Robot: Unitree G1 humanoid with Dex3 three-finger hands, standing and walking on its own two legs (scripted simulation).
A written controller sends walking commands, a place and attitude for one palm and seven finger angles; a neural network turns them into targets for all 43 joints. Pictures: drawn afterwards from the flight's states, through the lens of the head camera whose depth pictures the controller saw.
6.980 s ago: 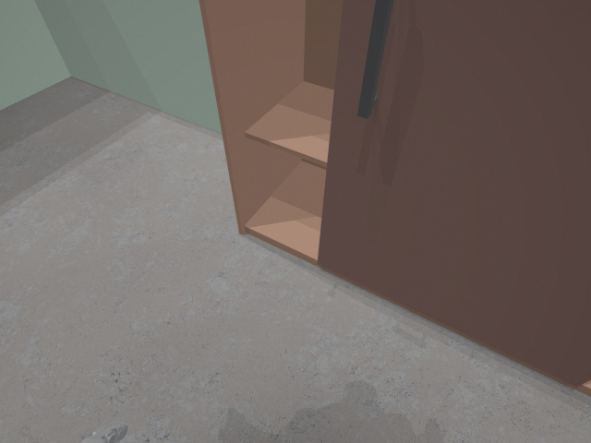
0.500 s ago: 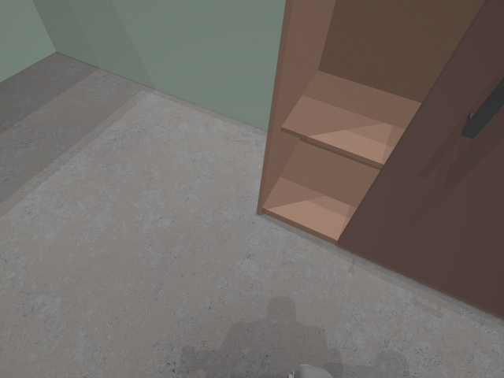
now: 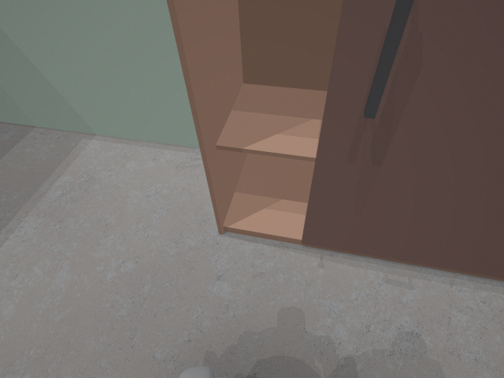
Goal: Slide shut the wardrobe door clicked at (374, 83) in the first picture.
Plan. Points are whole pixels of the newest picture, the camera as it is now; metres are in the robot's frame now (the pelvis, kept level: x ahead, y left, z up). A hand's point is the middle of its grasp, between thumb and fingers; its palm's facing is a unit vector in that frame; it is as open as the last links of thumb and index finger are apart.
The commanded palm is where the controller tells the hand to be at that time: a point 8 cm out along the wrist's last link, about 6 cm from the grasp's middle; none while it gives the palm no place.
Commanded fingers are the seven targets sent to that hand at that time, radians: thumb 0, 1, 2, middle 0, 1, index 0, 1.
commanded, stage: turn to face it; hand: right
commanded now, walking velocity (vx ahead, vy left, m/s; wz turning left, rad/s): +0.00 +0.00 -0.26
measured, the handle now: (389, 43) +0.71 -0.25 +0.18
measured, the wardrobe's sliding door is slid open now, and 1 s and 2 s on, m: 0.37 0.37 0.37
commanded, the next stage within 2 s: take the last steps up to it in 0.02 s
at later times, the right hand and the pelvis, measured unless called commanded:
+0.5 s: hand out of the picture -0.02 -0.13 -0.16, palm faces +0.20 +0.96 -0.22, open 7.3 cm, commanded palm none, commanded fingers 0.00 -0.90 -0.90 0.20 0.30 0.20 0.30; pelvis +0.04 +0.03 +0.00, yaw -7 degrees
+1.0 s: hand (399, 365) +0.19 -0.25 -0.18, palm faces +0.16 +0.97 -0.19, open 7.4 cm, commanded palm none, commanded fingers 0.00 -0.90 -0.90 0.20 0.30 0.20 0.30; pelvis +0.17 -0.06 +0.00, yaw -4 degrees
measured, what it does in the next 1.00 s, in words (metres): walks ahead: left foot, then right foot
